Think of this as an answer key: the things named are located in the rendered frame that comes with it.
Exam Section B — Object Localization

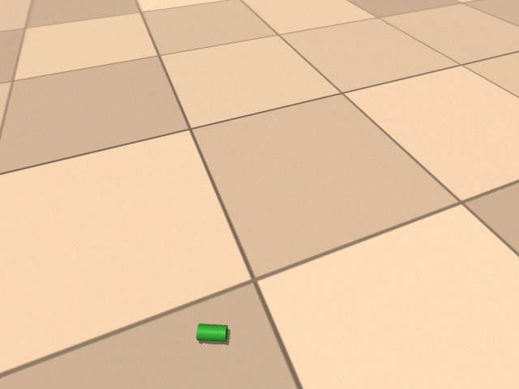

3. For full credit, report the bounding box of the can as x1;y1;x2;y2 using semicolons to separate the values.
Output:
196;323;228;342

